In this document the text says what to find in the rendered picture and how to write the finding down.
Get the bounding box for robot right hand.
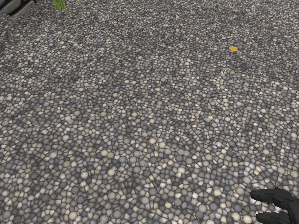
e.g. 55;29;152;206
249;187;299;224

